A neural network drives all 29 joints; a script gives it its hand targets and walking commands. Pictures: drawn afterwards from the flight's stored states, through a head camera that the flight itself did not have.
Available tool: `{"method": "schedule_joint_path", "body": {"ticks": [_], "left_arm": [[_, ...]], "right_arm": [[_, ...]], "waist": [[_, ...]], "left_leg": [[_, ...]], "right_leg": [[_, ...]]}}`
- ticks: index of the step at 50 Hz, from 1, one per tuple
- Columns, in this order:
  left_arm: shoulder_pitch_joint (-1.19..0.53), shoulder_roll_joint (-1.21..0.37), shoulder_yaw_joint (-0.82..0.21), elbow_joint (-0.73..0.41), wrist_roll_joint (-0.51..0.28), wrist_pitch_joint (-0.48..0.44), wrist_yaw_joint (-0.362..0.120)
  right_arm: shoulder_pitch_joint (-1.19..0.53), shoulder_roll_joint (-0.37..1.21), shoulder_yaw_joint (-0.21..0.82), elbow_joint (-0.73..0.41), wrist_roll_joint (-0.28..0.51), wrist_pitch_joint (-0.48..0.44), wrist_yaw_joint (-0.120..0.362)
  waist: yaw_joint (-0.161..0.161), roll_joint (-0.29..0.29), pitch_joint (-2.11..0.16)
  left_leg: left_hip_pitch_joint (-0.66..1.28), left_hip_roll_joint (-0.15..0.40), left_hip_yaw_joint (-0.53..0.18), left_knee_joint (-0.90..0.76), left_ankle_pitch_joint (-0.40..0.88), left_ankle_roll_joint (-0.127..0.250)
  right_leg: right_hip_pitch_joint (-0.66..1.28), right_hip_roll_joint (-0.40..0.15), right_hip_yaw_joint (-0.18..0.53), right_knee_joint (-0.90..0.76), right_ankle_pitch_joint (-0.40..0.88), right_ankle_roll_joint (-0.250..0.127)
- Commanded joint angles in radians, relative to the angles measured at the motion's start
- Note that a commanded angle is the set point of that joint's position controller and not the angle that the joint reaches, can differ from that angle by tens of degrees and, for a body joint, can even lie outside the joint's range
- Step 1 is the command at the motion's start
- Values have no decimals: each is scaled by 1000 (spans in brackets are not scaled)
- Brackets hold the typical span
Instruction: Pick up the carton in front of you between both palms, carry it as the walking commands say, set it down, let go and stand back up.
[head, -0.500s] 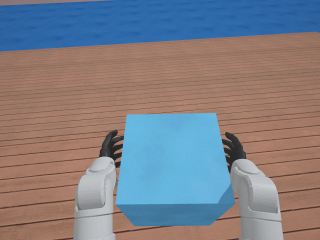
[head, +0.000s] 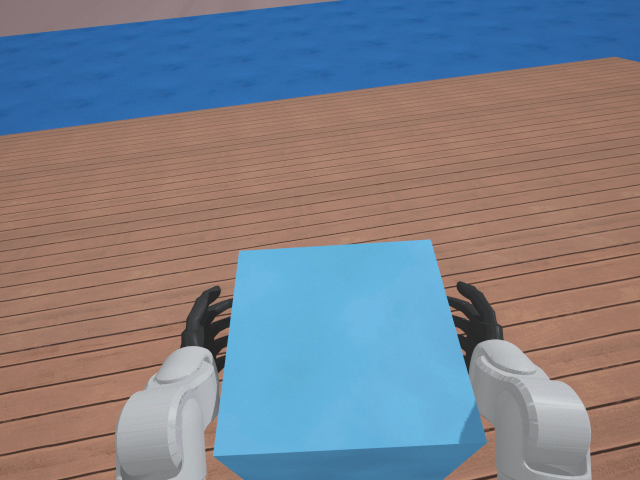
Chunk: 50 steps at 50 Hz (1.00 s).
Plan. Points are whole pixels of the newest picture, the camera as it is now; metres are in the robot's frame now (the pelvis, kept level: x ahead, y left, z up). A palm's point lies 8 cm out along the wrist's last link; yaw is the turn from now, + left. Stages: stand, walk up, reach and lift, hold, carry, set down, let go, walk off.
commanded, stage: carry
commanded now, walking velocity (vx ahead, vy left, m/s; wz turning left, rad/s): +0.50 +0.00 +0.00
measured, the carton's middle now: (342, 377) +0.24 -0.01 +0.05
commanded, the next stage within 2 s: none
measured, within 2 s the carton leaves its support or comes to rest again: neither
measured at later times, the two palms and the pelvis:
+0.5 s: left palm (232, 195) +0.57 +0.15 +0.09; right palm (406, 187) +0.55 -0.15 +0.09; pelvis +0.33 +0.01 -0.01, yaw -2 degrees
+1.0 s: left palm (248, 104) +0.91 +0.16 +0.11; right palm (375, 101) +0.90 -0.14 +0.10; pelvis +0.67 +0.01 -0.01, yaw +0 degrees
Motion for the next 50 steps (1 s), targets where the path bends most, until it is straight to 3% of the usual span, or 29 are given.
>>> {"method": "schedule_joint_path", "body": {"ticks": [1,2,3,4,5,6,8,9,14,17,19,20,21,23,24,25,26,27,28,29,32,33,38,40,42,46,48,49,50], "left_arm": [[-316,-674,-546,-16,-198,0,-42],[-347,-729,-567,-69,-232,-4,-57],[-377,-776,-628,-100,-251,-8,-74],[-353,-805,-626,-66,-258,-8,-94],[-388,-829,-645,-91,-250,-25,-112],[-398,-881,-663,-101,-276,-33,-135],[-442,-908,-715,-128,-307,-55,-159],[-414,-853,-717,-140,-285,-65,-171],[-360,-759,-671,-136,-261,-53,-167],[-314,-747,-647,-91,-252,-32,-143],[-259,-707,-609,-93,-209,-15,-124],[-274,-684,-621,-92,-212,-5,-116],[-279,-692,-616,-104,-224,-2,-112],[-294,-704,-623,-110,-218,0,-110],[-383,-676,-624,-152,-220,1,-103],[-336,-682,-637,-167,-227,6,-99],[-343,-716,-650,-167,-238,10,-99],[-327,-759,-657,-146,-244,2,-106],[-340,-793,-645,-146,-231,-14,-115],[-344,-815,-669,-106,-236,-17,-123],[-326,-887,-682,-70,-221,-56,-138],[-325,-938,-686,-80,-243,-65,-137],[-313,-877,-708,-118,-216,-87,-122],[-315,-865,-720,-142,-247,-83,-120],[-338,-790,-700,-137,-218,-65,-106],[-324,-710,-669,-173,-227,-24,-98],[-333,-694,-623,-170,-242,-16,-91],[-294,-667,-601,-129,-225,-13,-86],[-310,-650,-603,-125,-231,-10,-87]], "right_arm": [[-391,671,604,-102,256,-9,84],[-375,686,613,-89,266,-17,93],[-369,727,595,-89,245,-29,102],[-378,774,601,-79,254,-35,119],[-402,822,621,-81,228,-46,128],[-382,855,621,-61,217,-63,136],[-337,874,626,-68,210,-94,148],[-342,881,637,-66,186,-102,142],[-318,785,652,-96,179,-87,129],[-295,752,660,-121,194,-67,125],[-355,733,667,-149,234,-41,125],[-311,716,640,-151,232,-40,123],[-340,702,640,-168,230,-30,119],[-343,697,643,-174,248,-26,121],[-332,698,610,-120,239,-28,121],[-333,704,633,-147,257,-31,122],[-343,713,605,-120,267,-36,126],[-300,738,634,-125,262,-42,133],[-329,796,645,-131,261,-48,140],[-321,821,627,-81,262,-52,154],[-332,881,648,-72,257,-89,180],[-318,904,651,-120,260,-103,190],[-268,833,649,-104,257,-110,195],[-296,773,648,-178,257,-114,187],[-264,735,616,-118,237,-97,168],[-301,688,620,-182,260,-68,144],[-344,657,637,-214,268,-50,128],[-382,653,639,-210,266,-43,125],[-391,607,614,-192,254,-38,113]], "waist": [[74,-380,-118],[70,-278,-133],[65,-146,-166],[49,-120,-156],[47,-127,-115],[53,-112,-120],[53,-95,-149],[45,-144,-129],[55,-177,-32],[46,-171,35],[51,-182,92],[38,-241,84],[44,-193,56],[19,-242,-67],[-15,-141,-123],[-2,68,-205],[16,285,-195],[9,244,-220],[11,135,-193],[10,50,-198],[34,20,-135],[29,62,-135],[22,72,-94],[23,123,-26],[13,85,29],[12,123,43],[26,81,-11],[57,4,-118],[74,-44,-172]], "left_leg": [[-696,-88,15,663,-101,11],[-754,-54,-57,801,-99,41],[-780,-8,-97,863,-58,57],[-720,45,-123,827,60,58],[-660,86,-115,754,144,54],[-663,59,-85,696,195,58],[-629,28,-53,595,197,46],[-654,35,-45,569,257,44],[-714,13,45,347,325,30],[-608,-3,100,226,441,35],[-572,-23,120,193,421,46],[-577,7,80,144,415,57],[-524,0,102,136,402,69],[-224,-66,155,95,361,80],[3,-68,132,71,236,87],[164,133,-208,-23,99,139],[321,358,-635,-151,151,253],[260,367,-650,-172,278,275],[183,316,-459,-148,359,225],[115,294,-396,-144,410,214],[-23,243,-185,-192,400,142],[-15,210,-142,-213,387,162],[109,195,-94,-268,324,167],[165,185,-59,-241,507,176],[72,123,-5,-249,594,166],[73,177,9,-176,724,149],[122,150,71,-14,866,128],[66,106,84,184,899,93],[-135,56,94,375,687,74]], "right_leg": [[668,-388,767,-303,-387,-200],[677,-412,766,-280,-131,-235],[680,-393,667,-244,-52,-222],[542,-370,597,-263,-92,-146],[440,-343,516,-329,-121,-122],[462,-291,411,-318,-68,-85],[517,-260,325,-299,-24,-94],[505,-248,287,-314,24,-82],[563,-222,179,-317,201,-117],[488,-161,48,-341,302,-92],[490,-160,75,-330,350,-104],[551,-186,47,-304,394,-99],[563,-179,25,-250,522,-96],[520,-156,-19,-10,676,-49],[392,-103,-14,237,591,-23],[159,-27,-15,498,261,8],[-147,89,69,731,-231,29],[-168,27,215,858,-293,-7],[-180,-12,238,853,-226,-34],[-165,-44,243,814,-188,-46],[-125,-90,195,685,-84,-24],[-137,-68,167,605,-79,-11],[-221,-49,107,339,16,13],[-286,-50,92,226,61,15],[-195,0,18,142,115,3],[-74,-13,8,61,192,-37],[46,39,-24,9,146,-52],[281,80,-56,-7,113,-55],[483,-3,69,32,-61,-89]]}}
